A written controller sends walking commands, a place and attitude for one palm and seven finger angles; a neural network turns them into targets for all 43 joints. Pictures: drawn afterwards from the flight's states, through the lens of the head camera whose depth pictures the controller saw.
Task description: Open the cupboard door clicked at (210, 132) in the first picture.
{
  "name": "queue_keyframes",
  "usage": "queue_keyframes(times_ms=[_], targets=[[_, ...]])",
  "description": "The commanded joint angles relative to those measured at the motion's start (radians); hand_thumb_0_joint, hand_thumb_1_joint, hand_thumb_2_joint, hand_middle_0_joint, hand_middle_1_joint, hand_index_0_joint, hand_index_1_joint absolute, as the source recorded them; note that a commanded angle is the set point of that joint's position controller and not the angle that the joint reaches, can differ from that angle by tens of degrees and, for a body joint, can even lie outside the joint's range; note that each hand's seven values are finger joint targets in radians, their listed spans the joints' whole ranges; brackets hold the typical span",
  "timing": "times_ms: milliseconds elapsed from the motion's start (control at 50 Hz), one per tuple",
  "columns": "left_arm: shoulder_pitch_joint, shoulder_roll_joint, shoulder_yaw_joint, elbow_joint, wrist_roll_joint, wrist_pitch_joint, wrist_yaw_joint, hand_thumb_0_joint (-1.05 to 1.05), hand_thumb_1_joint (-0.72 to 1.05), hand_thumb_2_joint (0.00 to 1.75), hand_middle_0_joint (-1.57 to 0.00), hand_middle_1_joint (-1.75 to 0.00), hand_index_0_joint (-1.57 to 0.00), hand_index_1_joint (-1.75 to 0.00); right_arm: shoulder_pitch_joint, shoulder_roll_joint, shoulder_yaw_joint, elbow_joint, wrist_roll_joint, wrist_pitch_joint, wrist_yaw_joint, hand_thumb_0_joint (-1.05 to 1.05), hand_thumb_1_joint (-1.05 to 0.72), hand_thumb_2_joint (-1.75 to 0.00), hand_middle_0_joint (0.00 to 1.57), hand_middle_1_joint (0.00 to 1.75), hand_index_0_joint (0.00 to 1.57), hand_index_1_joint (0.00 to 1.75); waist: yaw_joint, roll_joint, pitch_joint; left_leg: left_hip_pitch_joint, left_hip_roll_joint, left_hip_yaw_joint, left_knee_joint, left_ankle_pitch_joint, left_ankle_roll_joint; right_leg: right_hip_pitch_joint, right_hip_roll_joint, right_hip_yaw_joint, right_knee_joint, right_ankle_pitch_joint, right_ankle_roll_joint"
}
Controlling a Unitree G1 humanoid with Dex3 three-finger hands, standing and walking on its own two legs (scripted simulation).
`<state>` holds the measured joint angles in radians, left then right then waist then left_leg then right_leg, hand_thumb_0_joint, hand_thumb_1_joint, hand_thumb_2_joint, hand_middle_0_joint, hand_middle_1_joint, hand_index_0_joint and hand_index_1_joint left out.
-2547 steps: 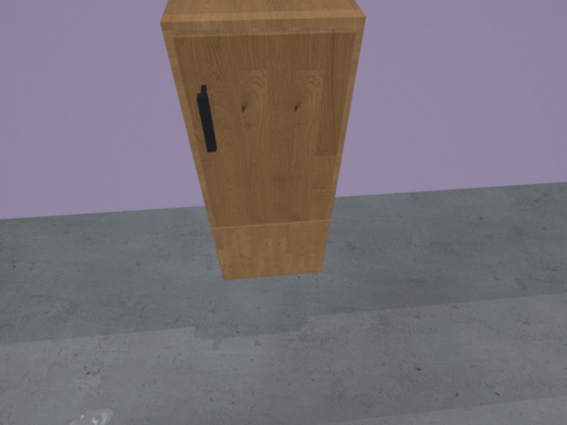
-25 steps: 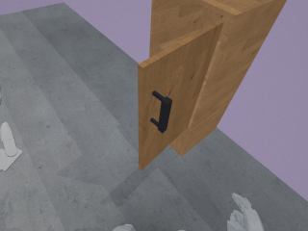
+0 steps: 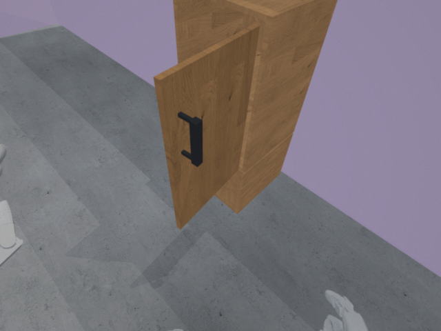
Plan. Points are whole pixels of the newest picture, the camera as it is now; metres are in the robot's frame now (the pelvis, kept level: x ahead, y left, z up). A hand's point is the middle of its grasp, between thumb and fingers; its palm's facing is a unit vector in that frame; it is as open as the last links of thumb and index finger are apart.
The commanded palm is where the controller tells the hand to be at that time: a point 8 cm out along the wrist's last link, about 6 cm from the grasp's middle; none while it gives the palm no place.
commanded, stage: stop stepping back and stand still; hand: left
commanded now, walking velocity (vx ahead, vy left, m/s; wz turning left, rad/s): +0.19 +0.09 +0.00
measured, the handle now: (190, 139) +0.53 +0.11 +0.03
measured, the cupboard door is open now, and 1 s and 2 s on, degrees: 96 96 96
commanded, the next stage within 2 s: let the arm hang, fingers relaxed in 0.94 s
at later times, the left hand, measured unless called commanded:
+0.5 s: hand out of the picture +0.11 +0.29 +0.16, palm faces +0.51 -0.76 -0.40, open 7.4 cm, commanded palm +0.06 +0.32 +0.18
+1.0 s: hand out of the picture +0.10 +0.31 +0.15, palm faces +0.45 -0.78 -0.44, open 7.4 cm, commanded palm +0.04 +0.33 +0.18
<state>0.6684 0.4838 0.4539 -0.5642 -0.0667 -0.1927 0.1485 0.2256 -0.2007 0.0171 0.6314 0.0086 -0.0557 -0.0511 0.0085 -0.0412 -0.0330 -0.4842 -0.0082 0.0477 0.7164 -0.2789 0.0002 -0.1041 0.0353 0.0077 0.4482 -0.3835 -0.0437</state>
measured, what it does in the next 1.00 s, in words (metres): steps on the spot: left foot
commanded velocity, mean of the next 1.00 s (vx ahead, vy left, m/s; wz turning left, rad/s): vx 0.00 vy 0.00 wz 0.00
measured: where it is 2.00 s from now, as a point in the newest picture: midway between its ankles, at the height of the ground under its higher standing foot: outside the picture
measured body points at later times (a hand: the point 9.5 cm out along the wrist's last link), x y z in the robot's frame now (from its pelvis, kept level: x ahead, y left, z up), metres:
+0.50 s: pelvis -0.07 +0.01 +0.00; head -0.09 +0.01 +0.45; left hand +0.08 +0.32 +0.18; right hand +0.08 -0.23 -0.09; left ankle -0.03 +0.12 -0.74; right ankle -0.08 -0.09 -0.73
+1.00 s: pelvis -0.09 +0.03 +0.01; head -0.07 +0.04 +0.46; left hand +0.07 +0.34 +0.17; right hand +0.09 -0.19 -0.07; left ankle -0.03 +0.12 -0.74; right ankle -0.08 -0.09 -0.73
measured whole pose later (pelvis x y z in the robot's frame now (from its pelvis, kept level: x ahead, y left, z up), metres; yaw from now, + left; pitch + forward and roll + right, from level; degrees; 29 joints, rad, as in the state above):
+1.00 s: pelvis -0.09 +0.03 +0.01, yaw +2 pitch +0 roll -2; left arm 0.54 0.39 0.39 -0.44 -0.03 -0.19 0.16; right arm 0.22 -0.20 0.02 0.64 -0.01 -0.13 -0.08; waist 0.01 0.00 0.02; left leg -0.28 -0.01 -0.01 0.43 -0.14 0.03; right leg -0.16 0.02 -0.04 0.36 -0.19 0.00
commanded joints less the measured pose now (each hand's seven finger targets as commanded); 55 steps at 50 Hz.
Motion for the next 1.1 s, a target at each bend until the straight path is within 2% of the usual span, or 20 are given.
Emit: queue_keyframes(times_ms=[0,60,80,100,120,180,220,240,260,280,300,400,460,480,520,660,1000,1020,1040,1080], targets=[[-0.197,0.113,0.069,-0.057,0.011,-0.033,0.044,0.00,0.90,0.90,-0.20,-0.30,-0.20,-0.30,-0.094,-0.136,-0.049,-0.144,0.007,-0.071,-0.030,0.00,-0.90,-0.90,0.20,0.30,0.20,0.30,-0.035,-0.065,-0.045,0.234,-0.004,0.010,-0.194,0.129,0.042,-0.064,-0.233,0.087,0.007,0.801,0.032],[-0.231,0.129,0.062,-0.103,0.019,-0.053,0.044,0.00,0.90,0.90,-0.20,-0.30,-0.20,-0.30,-0.077,-0.172,-0.067,-0.165,0.016,-0.078,-0.031,0.00,-0.90,-0.90,0.20,0.30,0.20,0.30,-0.025,0.068,-0.100,0.420,0.099,-0.099,-0.224,0.535,0.100,-0.136,-0.106,0.035,0.140,0.687,0.117],[-0.196,0.137,0.073,-0.128,0.027,-0.059,0.044,0.00,0.90,0.90,-0.20,-0.30,-0.20,-0.30,-0.068,-0.154,-0.055,-0.166,0.006,-0.079,-0.026,0.00,-0.90,-0.90,0.20,0.30,0.20,0.30,-0.024,0.185,-0.125,0.455,0.137,-0.181,-0.240,0.650,0.128,-0.193,-0.064,-0.009,0.206,0.467,0.107],[-0.189,0.133,0.066,-0.162,0.022,-0.062,0.038,0.00,0.90,0.90,-0.20,-0.30,-0.20,-0.30,-0.072,-0.137,-0.052,-0.166,0.000,-0.086,-0.020,0.00,-0.90,-0.90,0.20,0.30,0.20,0.30,-0.019,0.232,-0.120,0.416,0.187,-0.270,-0.315,0.632,0.136,-0.206,-0.030,-0.021,0.242,0.093,0.084],[-0.180,0.137,0.073,-0.164,0.024,-0.058,0.030,0.00,0.90,0.90,-0.20,-0.30,-0.20,-0.30,-0.096,-0.137,-0.054,-0.163,-0.009,-0.098,-0.016,0.00,-0.90,-0.90,0.20,0.30,0.20,0.30,-0.009,0.233,-0.068,0.245,0.229,-0.323,-0.433,0.336,0.138,-0.139,-0.020,-0.004,0.270,-0.132,0.070],[-0.136,0.124,0.106,-0.136,0.032,-0.063,0.033,0.00,0.90,0.90,-0.20,-0.30,-0.20,-0.30,-0.103,-0.131,-0.048,-0.173,-0.008,-0.106,-0.020,0.00,-0.90,-0.90,0.20,0.30,0.20,0.30,-0.006,0.232,0.046,-0.023,0.172,-0.225,-0.507,-0.232,0.097,0.016,-0.034,-0.037,0.062,-0.013,0.041],[-0.102,0.122,0.121,-0.103,0.028,-0.066,0.031,0.00,0.90,0.90,-0.20,-0.30,-0.20,-0.30,-0.095,-0.128,-0.051,-0.189,-0.009,-0.097,-0.022,0.00,-0.90,-0.90,0.20,0.30,0.20,0.30,-0.019,0.194,0.044,-0.071,0.094,-0.150,-0.446,-0.282,0.034,0.042,-0.049,-0.022,-0.041,-0.009,0.017],[-0.093,0.138,0.131,-0.097,0.026,-0.067,0.028,0.00,0.90,0.90,-0.20,-0.30,-0.20,-0.30,-0.098,-0.131,-0.062,-0.192,-0.010,-0.091,-0.019,0.00,-0.90,-0.90,0.20,0.30,0.20,0.30,-0.014,0.078,0.033,-0.019,0.052,-0.112,-0.327,-0.234,0.018,-0.036,-0.093,0.075,-0.144,-0.125,0.001],[-0.076,0.117,0.113,-0.061,0.022,-0.066,0.025,0.00,0.90,0.90,-0.20,-0.30,-0.20,-0.30,-0.085,-0.121,-0.068,-0.185,-0.008,-0.078,-0.017,0.00,-0.90,-0.90,0.20,0.30,0.20,0.30,-0.020,-0.060,0.047,0.060,0.009,-0.080,-0.108,-0.120,-0.005,-0.189,-0.207,0.272,-0.281,-0.280,-0.052],[-0.095,0.103,0.098,-0.067,0.020,-0.063,0.026,0.00,0.90,0.90,-0.20,-0.30,-0.20,-0.30,-0.077,-0.127,-0.074,-0.166,-0.008,-0.070,-0.015,0.00,-0.90,-0.90,0.20,0.30,0.20,0.30,-0.021,-0.125,0.067,0.092,0.001,-0.080,0.073,-0.057,-0.014,-0.294,-0.312,0.392,-0.340,-0.282,-0.106],[-0.133,0.092,0.083,-0.065,0.022,-0.066,0.029,0.00,0.90,0.90,-0.20,-0.30,-0.20,-0.30,-0.070,-0.128,-0.069,-0.151,-0.010,-0.071,-0.014,0.00,-0.90,-0.90,0.20,0.30,0.20,0.30,-0.026,-0.106,0.064,0.071,0.017,-0.090,0.147,-0.054,-0.011,-0.274,-0.326,0.363,-0.304,-0.144,-0.120],[-0.262,0.073,0.030,-0.044,0.035,-0.065,0.036,0.00,0.90,0.90,-0.20,-0.30,-0.20,-0.30,-0.079,-0.129,-0.053,-0.127,-0.008,-0.107,-0.038,0.00,-0.90,-0.90,0.20,0.30,0.20,0.30,-0.017,0.040,0.006,0.281,0.040,-0.075,-0.262,0.105,0.024,-0.162,-0.155,0.118,-0.127,0.169,-0.003],[-0.248,0.082,0.026,-0.041,0.034,-0.061,0.027,0.00,0.90,0.90,-0.20,-0.30,-0.20,-0.30,-0.092,-0.137,-0.054,-0.137,-0.004,-0.117,-0.044,0.00,-0.90,-0.90,0.20,0.30,0.20,0.30,-0.007,0.041,0.025,0.313,0.091,-0.122,-0.295,0.152,0.038,-0.173,-0.088,0.093,-0.133,0.151,0.045],[-0.254,0.089,0.034,-0.060,0.037,-0.061,0.023,0.00,0.90,0.90,-0.20,-0.30,-0.20,-0.30,-0.093,-0.125,-0.038,-0.134,-0.010,-0.113,-0.043,0.00,-0.90,-0.90,0.20,0.30,0.20,0.30,-0.012,0.125,0.039,0.264,0.090,-0.141,-0.346,0.127,0.037,-0.153,-0.068,0.056,-0.113,0.135,0.047],[-0.268,0.103,0.049,-0.107,0.042,-0.069,0.023,0.00,0.90,0.90,-0.20,-0.30,-0.20,-0.30,-0.105,-0.124,-0.035,-0.143,-0.011,-0.118,-0.041,0.00,-0.90,-0.90,0.20,0.30,0.20,0.30,-0.006,0.148,0.029,0.196,0.111,-0.179,-0.422,0.018,0.042,-0.082,-0.040,0.025,-0.084,0.110,0.055],[-0.110,0.081,0.069,-0.089,0.029,-0.070,0.024,0.00,0.90,0.90,-0.20,-0.30,-0.20,-0.30,-0.093,-0.117,-0.039,-0.155,-0.013,-0.127,-0.029,0.00,-0.90,-0.90,0.20,0.30,0.20,0.30,-0.007,0.117,-0.038,0.171,0.083,-0.142,-0.402,0.003,0.022,-0.007,-0.050,0.023,-0.118,0.158,0.047],[-0.172,0.081,0.049,-0.099,0.032,-0.064,0.026,0.00,0.90,0.90,-0.20,-0.30,-0.20,-0.30,-0.102,-0.127,-0.044,-0.151,-0.013,-0.122,-0.038,0.00,-0.90,-0.90,0.20,0.30,0.20,0.30,-0.007,0.138,-0.047,0.215,0.067,-0.136,-0.410,0.049,0.011,-0.020,-0.043,0.004,-0.140,0.180,0.049],[-0.221,-0.108,-0.353,0.722,0.105,0.084,-0.119,0.00,0.90,0.90,-0.20,-0.30,-0.20,-0.30,-0.163,-0.299,-0.092,0.115,-0.003,-0.154,0.054,0.00,-0.90,-0.90,0.20,0.30,0.20,0.30,-0.039,0.123,0.044,0.118,0.102,-0.173,-0.230,0.285,0.026,-0.152,-0.118,-0.036,0.013,0.301,0.014],[-0.222,-0.116,-0.333,0.756,0.100,0.155,-0.140,0.00,0.90,0.90,-0.20,-0.30,-0.20,-0.30,-0.066,-0.243,-0.098,0.132,-0.004,-0.094,0.053,0.00,-0.90,-0.90,0.20,0.30,0.20,0.30,-0.027,0.093,-0.042,0.244,0.109,-0.129,-0.203,0.420,0.010,-0.179,-0.130,0.028,-0.022,0.307,0.010],[-0.283,-0.100,-0.343,0.816,0.100,0.170,-0.143,0.00,0.90,0.90,-0.20,-0.30,-0.20,-0.30,-0.044,-0.254,-0.087,0.124,-0.015,-0.046,0.049,0.00,-0.90,-0.90,0.20,0.30,0.20,0.30,-0.021,0.014,-0.073,0.221,0.131,-0.188,-0.223,0.371,0.053,-0.165,-0.098,0.002,0.034,0.194,-0.005]])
